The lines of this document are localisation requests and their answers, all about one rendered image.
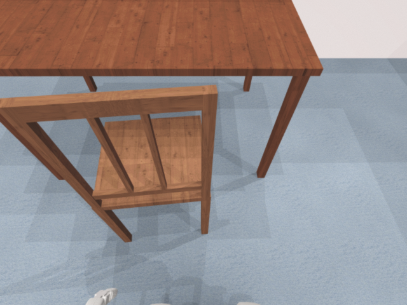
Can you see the left robot hand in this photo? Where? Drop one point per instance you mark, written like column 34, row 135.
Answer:
column 103, row 297

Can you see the table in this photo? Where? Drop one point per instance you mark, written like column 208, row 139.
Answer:
column 159, row 38

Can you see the chair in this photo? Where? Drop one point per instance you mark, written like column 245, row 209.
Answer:
column 143, row 162

